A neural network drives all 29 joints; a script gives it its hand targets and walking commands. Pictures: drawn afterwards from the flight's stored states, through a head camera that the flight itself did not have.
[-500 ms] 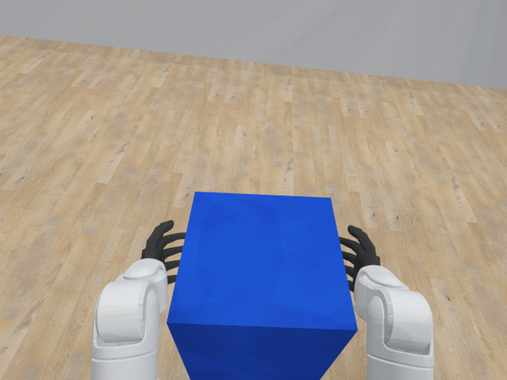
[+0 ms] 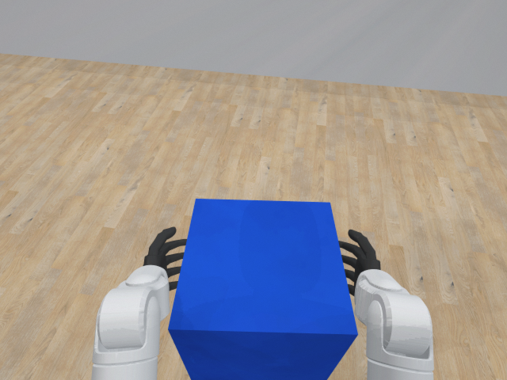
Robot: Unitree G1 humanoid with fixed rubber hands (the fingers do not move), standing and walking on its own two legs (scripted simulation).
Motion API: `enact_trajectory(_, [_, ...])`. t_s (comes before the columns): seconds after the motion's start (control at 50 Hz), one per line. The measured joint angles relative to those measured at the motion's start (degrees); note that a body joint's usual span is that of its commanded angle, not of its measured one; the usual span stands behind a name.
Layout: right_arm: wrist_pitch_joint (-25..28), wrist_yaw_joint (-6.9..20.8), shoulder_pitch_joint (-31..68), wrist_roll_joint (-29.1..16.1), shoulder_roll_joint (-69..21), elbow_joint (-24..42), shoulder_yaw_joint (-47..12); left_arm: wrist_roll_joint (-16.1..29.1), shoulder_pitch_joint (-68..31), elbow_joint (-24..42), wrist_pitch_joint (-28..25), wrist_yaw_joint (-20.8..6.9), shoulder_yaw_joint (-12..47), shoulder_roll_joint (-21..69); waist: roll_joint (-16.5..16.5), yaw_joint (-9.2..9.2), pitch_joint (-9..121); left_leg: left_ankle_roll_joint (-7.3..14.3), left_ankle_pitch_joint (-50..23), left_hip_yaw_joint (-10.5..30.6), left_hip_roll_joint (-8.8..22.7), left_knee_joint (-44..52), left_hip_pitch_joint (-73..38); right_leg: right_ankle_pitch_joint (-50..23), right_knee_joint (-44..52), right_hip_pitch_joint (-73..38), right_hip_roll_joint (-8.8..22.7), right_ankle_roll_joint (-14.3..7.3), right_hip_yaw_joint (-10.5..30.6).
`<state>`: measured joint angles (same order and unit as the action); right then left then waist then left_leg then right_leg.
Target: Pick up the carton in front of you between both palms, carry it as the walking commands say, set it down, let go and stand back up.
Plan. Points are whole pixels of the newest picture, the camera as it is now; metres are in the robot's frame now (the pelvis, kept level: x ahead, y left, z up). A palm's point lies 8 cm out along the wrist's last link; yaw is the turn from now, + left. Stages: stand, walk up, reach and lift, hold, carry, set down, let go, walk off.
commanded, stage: carry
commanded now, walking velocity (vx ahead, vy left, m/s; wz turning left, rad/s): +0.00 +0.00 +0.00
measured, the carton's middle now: (259, 298) +0.27 +0.00 -0.02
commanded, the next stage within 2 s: none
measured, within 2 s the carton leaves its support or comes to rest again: neither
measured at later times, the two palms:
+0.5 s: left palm (176, 149) +0.52 +0.17 +0.07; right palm (332, 152) +0.51 -0.13 +0.08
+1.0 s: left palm (193, 137) +0.56 +0.14 +0.07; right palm (342, 143) +0.55 -0.16 +0.07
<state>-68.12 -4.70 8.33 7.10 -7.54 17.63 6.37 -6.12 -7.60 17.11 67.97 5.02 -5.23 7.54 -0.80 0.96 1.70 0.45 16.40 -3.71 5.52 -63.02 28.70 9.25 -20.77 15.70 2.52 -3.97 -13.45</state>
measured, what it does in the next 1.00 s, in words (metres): walks ahead: left foot, then right foot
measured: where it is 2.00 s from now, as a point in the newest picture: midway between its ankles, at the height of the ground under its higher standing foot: outside the picture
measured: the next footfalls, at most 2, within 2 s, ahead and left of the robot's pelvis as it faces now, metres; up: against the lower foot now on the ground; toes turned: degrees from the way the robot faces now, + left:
left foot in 0.24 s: +0.34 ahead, +0.12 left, +0.00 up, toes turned -7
right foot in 0.44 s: +0.23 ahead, -0.10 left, +0.00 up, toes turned +0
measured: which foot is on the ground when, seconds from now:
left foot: up 0.00-0.22, down 0.24-1.00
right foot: down 0.00-0.28, up 0.30-0.42, down 0.44-1.00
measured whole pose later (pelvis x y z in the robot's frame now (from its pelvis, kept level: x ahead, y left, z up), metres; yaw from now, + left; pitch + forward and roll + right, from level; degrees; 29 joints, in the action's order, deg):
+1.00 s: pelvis +0.29 +0.01 -0.02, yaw -3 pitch +3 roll +1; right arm -69.2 -4.5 9.7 7.0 -7.7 17.7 6.8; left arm -6.7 -9.3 18.3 70.2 4.9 -5.9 7.7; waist 0.5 -0.2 6.6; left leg 1.2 16.9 -12.0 3.8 -33.0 19.0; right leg 24.0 -30.5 9.5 3.0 0.6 -6.6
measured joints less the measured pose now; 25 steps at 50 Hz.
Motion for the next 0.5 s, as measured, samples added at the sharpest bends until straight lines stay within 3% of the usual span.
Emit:
enact_trajectory(0.14, [1.38, -0.13, -1.13, -0.21, 0.08, 3.89, -1.36, 0.68, 1.00, 3.94, -1.28, -0.11, 0.27, -0.09, 0.06, -1.12, 0.28, -1.41, -8.89, -3.56, -0.62, 23.11, 4.89, 4.29, 5.33, -10.32, 0.43, 2.36, 1.39])
enact_trajectory(0.24, [-0.39, -0.31, -0.14, -0.71, 0.00, 6.69, -0.85, 0.47, 0.01, 6.57, 0.40, -0.13, 0.49, -0.02, 0.01, -1.37, 1.41, -1.26, -21.33, -8.01, -2.61, 38.58, -2.12, 13.18, -0.61, -15.33, 0.46, 5.10, 2.25])
enact_trajectory(0.3, [-0.27, -0.30, 2.35, -0.59, -0.32, 3.68, -0.50, 0.16, -2.16, 5.49, 1.59, -0.16, -1.54, 0.14, 3.24, -1.57, 1.51, 4.18, -11.97, -9.88, -4.18, 36.81, -4.23, 18.24, -14.80, -10.55, 2.84, 6.57, 5.38])
enact_trajectory(0.36, [-0.46, -0.22, 3.39, -0.72, -0.54, 0.92, 0.24, -0.51, -2.75, 3.93, 2.47, -0.17, -2.12, 0.23, 3.71, -1.21, 0.55, 4.67, -10.81, -10.04, -3.83, 37.84, -6.07, 22.40, -18.81, -5.26, 1.51, 6.05, 8.49])
enact_trajectory(0.4, [-0.64, -0.18, 3.21, -0.73, -0.50, 0.63, 0.47, -0.67, -2.82, 3.36, 2.65, -0.17, -1.91, 0.25, 3.32, -1.08, -0.04, 4.25, -10.50, -9.78, -3.58, 39.41, -7.60, 21.03, -13.93, -3.65, 1.02, 5.48, 8.52])
enact_trajectory(0.48, [-0.37, -0.11, 2.30, -0.97, -0.34, 1.89, 0.57, -0.69, -2.76, 3.85, 2.49, -0.11, -1.20, 0.29, 3.29, -1.07, 0.03, 3.55, -8.57, -9.35, -4.07, 39.34, -9.95, 6.39, -5.65, -3.83, 1.75, 5.49, 7.46])
enact_trajectory(0.5, [-0.36, -0.09, 2.05, -1.04, -0.30, 2.05, 0.56, -0.73, -2.54, 3.94, 2.47, -0.09, -0.96, 0.26, 3.16, -1.01, 0.69, 3.34, -7.72, -9.28, -4.11, 38.86, -10.34, 6.50, -5.49, -4.49, 1.86, 5.64, 7.37])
